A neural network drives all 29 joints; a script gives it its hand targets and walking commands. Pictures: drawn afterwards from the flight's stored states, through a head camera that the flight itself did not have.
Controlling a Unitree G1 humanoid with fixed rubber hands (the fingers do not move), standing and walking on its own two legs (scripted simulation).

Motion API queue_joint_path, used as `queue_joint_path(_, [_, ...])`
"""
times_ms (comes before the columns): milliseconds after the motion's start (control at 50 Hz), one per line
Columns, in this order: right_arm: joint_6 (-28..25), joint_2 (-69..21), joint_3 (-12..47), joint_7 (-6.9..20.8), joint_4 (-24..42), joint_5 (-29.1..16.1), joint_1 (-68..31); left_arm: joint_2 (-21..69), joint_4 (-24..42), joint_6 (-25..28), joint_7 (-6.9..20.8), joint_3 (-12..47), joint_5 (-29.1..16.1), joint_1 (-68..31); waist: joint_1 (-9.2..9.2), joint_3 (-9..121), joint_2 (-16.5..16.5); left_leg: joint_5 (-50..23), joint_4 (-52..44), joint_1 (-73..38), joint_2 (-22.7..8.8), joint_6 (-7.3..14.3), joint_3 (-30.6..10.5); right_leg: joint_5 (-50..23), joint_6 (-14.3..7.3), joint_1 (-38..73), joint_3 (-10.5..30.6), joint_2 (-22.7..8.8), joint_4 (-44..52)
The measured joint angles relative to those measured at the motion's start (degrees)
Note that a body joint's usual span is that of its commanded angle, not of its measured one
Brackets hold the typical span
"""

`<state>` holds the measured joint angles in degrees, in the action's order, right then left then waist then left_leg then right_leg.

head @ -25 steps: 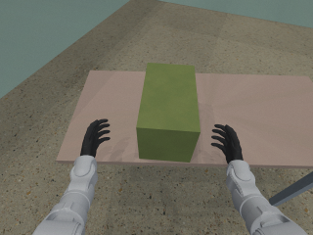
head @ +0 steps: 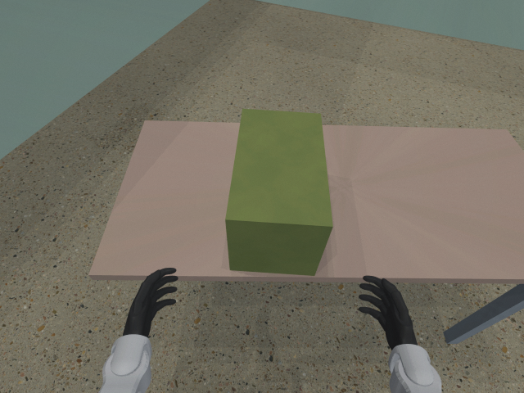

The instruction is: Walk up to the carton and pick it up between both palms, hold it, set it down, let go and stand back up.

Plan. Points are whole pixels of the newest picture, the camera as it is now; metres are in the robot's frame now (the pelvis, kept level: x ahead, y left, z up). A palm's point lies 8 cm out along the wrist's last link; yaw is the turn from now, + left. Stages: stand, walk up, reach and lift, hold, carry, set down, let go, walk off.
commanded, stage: set down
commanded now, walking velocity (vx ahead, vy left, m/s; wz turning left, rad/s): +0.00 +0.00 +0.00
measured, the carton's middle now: (277, 189) +0.54 +0.02 -0.06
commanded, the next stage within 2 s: let go in 0.84 s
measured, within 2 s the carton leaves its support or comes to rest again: neither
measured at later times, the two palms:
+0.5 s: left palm (141, 350) +0.20 +0.21 -0.05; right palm (432, 361) +0.21 -0.22 -0.05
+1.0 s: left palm (145, 374) +0.17 +0.20 -0.06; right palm out of the picture +0.17 -0.25 -0.06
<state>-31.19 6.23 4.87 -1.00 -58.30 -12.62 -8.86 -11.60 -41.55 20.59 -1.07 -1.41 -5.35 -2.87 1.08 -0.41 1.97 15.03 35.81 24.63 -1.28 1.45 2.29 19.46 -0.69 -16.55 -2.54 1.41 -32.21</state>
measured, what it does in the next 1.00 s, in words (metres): stands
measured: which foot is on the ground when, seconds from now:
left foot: down 0.00-1.00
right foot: down 0.00-1.00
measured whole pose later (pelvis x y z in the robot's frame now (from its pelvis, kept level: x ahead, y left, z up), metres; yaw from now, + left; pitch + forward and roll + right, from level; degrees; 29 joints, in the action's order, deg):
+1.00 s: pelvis +0.01 -0.03 +0.02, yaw -1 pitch -4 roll +1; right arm -11.0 9.6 -0.3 -0.4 -41.8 0.3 9.5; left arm -12.6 -31.1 -5.6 1.2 -1.3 0.9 11.0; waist 0.2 -3.7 1.8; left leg 9.7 20.9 6.7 -1.4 -0.8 3.3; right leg 15.7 -2.6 -0.8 -1.5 1.9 -20.9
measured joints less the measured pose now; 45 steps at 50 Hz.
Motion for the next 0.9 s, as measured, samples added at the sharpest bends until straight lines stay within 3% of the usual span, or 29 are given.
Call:
queue_joint_path(140, [3.8, 1.2, -1.6, 1.2, 7.0, 3.1, 9.0, -0.4, 3.9, -4.3, -1.5, 0.5, 0.7, 7.2, 0.58, -1.4, 0.8, -1.9, -6.7, -7.6, 0.3, -0.5, 1.2, -1.8, -0.4, 6.7, 1.2, -0.2, 5.6])
queue_joint_path(480, [12.2, 2.0, 0.2, -1.7, 12.3, 6.6, 14.5, -0.8, 4.4, -14.9, 4.1, -2.0, 3.3, 9.9, 0.69, -0.7, 0.2, -3.6, -13.2, -16.9, 0.3, -1.8, 0.9, -2.6, -1.4, 15.3, 1.1, 0.1, 10.7])
queue_joint_path(900, [19.8, 2.4, -2.7, -1.5, 16.6, 11.4, 18.8, -1.2, 8.8, -25.1, 3.9, -1.7, 6.4, 13.4, -0.20, -3.4, 0.2, -5.4, -15.6, -19.0, 0.0, -2.3, 0.7, -3.8, -1.9, 17.0, 0.8, 0.4, 12.2])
